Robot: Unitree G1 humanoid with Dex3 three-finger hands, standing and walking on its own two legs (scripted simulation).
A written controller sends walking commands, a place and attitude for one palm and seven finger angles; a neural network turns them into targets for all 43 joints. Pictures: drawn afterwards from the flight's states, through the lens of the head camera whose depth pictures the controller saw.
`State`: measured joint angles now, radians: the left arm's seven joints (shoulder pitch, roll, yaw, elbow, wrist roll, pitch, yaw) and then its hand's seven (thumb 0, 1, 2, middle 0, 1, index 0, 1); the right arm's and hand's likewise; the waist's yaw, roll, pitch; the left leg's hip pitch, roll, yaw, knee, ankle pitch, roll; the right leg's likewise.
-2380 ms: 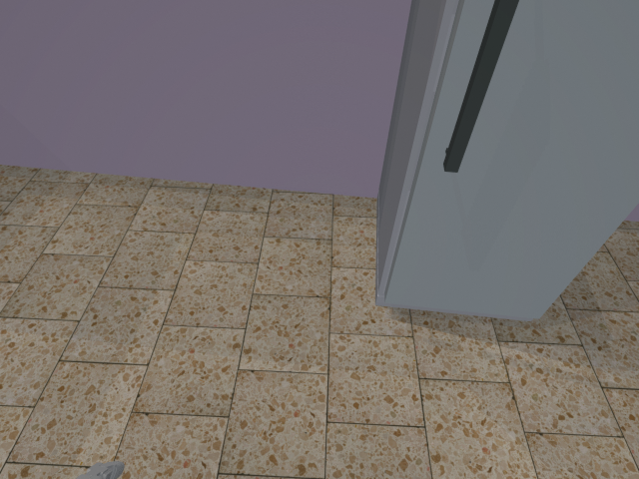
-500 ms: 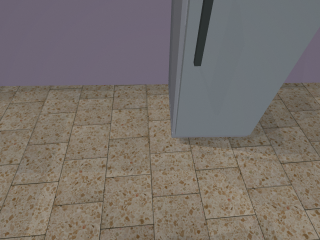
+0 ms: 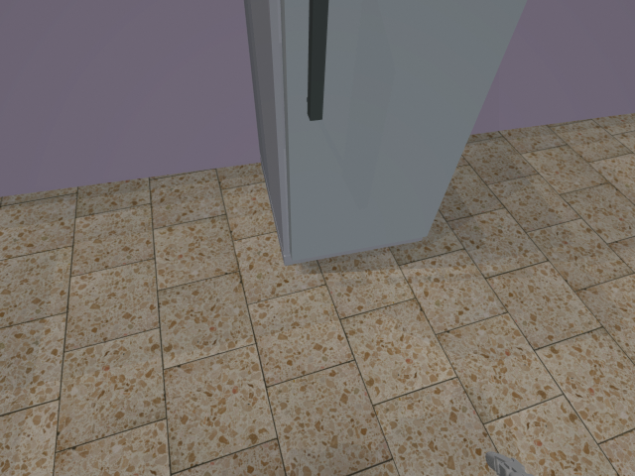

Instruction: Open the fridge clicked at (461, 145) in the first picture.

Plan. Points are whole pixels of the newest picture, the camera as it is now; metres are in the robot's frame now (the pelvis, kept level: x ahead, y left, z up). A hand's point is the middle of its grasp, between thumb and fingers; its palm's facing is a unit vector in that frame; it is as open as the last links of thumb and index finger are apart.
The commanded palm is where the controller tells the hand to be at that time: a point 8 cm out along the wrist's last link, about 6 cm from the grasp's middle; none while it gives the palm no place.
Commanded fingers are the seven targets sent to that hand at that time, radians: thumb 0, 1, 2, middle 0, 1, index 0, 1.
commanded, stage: walk to a spot facing it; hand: left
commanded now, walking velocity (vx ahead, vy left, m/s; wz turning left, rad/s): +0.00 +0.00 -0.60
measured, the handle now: out of the picture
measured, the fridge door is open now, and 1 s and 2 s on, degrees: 0 0 0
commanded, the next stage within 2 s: none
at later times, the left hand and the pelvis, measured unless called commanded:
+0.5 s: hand (227, 461) +0.15 +0.14 -0.15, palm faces -0.31 -0.91 -0.27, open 7.3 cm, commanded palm none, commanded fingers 0.00 0.90 0.90 -0.20 -0.30 -0.20 -0.30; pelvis -0.03 -0.01 -0.01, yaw -19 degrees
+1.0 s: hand (216, 463) +0.15 +0.16 -0.17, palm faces -0.53 -0.82 -0.20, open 7.3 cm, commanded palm none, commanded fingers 0.00 0.90 0.90 -0.20 -0.30 -0.20 -0.30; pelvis -0.03 +0.03 +0.00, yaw -37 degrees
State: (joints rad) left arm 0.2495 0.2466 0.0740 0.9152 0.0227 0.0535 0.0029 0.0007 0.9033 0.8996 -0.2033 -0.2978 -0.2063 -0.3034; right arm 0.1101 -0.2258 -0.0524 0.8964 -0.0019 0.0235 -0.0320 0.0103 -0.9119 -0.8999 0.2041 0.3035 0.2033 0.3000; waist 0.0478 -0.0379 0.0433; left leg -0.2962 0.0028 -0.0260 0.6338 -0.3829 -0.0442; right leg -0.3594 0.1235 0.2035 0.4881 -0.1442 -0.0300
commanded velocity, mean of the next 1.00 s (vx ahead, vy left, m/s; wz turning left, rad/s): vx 0.01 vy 0.00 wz -0.60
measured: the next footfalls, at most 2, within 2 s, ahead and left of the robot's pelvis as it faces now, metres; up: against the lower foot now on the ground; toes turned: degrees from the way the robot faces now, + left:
left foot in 0.02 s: +0.02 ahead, +0.14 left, +0.00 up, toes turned -2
right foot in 0.40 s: -0.01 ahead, -0.13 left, +0.00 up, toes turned -21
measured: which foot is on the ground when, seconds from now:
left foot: up 0.00-0.00, down 0.02-0.40, up 0.42-0.78, down 0.80-1.00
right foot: down 0.00-0.02, up 0.04-0.38, down 0.40-0.82, up 0.84-1.00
